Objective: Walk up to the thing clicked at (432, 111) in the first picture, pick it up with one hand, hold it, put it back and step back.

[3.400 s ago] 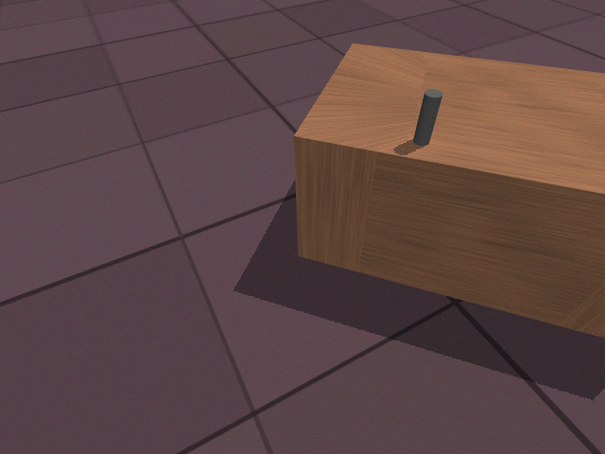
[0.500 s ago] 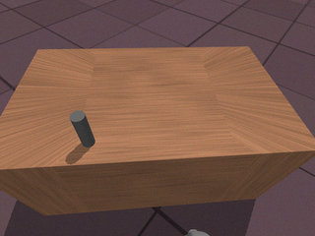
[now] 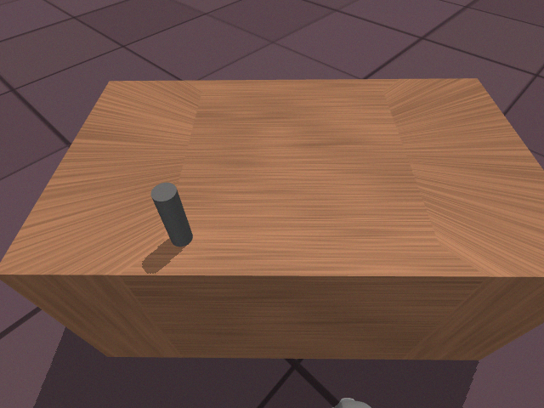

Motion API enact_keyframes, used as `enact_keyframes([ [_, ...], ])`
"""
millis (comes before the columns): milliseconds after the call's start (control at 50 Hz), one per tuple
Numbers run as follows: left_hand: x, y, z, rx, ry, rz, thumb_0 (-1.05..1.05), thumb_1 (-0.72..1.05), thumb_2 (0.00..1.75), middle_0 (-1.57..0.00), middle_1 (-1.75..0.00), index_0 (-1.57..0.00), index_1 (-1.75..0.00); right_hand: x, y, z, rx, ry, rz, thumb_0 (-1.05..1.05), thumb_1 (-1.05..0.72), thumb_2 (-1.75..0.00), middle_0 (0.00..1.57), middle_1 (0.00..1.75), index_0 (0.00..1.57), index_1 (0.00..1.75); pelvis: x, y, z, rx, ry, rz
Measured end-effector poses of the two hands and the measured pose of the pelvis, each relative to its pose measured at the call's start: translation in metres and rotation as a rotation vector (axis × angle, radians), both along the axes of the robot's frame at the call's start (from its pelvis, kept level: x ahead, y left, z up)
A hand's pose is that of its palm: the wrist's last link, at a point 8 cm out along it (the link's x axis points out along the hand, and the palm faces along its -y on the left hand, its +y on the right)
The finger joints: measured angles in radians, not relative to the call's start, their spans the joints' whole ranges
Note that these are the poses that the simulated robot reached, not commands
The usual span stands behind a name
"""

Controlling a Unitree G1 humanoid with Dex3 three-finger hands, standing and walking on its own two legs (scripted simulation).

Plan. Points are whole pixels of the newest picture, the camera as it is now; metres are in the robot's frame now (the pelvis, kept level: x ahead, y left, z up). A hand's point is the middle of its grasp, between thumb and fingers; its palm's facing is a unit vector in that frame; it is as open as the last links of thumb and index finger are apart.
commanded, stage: walk up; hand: left
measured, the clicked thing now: (173, 216) +0.49 +0.22 -0.07
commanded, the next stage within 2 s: stand in 1.38 s
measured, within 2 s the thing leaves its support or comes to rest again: neither
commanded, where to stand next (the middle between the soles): +0.09 +0.01 m, yaw -1 degrees
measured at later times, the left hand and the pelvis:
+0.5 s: hand out of the picture +0.09 +0.26 -0.13, palm faces +0.00 -0.94 -0.35, open 7.4 cm; pelvis +0.02 +0.00 +0.03, yaw +0 degrees
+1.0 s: hand out of the picture +0.12 +0.25 -0.12, palm faces -0.03 -0.94 -0.34, open 7.4 cm; pelvis +0.02 +0.00 +0.04, yaw -1 degrees
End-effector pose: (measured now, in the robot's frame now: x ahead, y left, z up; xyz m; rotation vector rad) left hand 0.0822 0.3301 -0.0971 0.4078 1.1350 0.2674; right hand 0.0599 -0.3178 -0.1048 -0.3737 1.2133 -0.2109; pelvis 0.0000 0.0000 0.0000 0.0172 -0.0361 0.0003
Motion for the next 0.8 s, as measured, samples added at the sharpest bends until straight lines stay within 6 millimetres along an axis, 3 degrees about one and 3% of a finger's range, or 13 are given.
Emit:
enact_keyframes([
  [80,-0.003,-0.003,-0.004,-0.036,0.011,0.009,0.00,0.90,0.90,-0.20,-0.30,-0.20,-0.30,0.000,0.003,0.008,-0.009,0.002,-0.007,0.01,-0.91,-0.90,0.20,0.30,0.21,0.30,0.003,0.001,0.005,-0.015,0.004,0.004],
  [300,-0.017,-0.024,-0.003,-0.106,0.063,0.009,0.00,0.90,0.90,-0.20,-0.30,-0.20,-0.30,0.028,0.020,0.011,0.041,-0.046,0.011,0.01,-0.91,-0.90,0.20,0.30,0.21,0.30,0.006,0.004,0.016,-0.026,-0.005,0.001],
  [560,0.008,-0.025,0.011,-0.101,0.044,0.017,0.00,0.90,0.90,-0.20,-0.30,-0.20,-0.30,0.052,0.024,0.020,0.056,-0.054,0.002,0.00,-0.91,-0.90,0.20,0.30,0.21,0.30,0.017,0.003,0.029,-0.021,-0.005,0.000],
  [800,0.030,-0.030,0.017,-0.107,0.026,-0.013,0.00,0.90,0.90,-0.20,-0.30,-0.20,-0.30,0.044,0.018,0.024,0.048,-0.037,-0.037,0.00,-0.91,-0.90,0.20,0.30,0.21,0.30,0.021,0.002,0.034,-0.016,-0.006,-0.009],
])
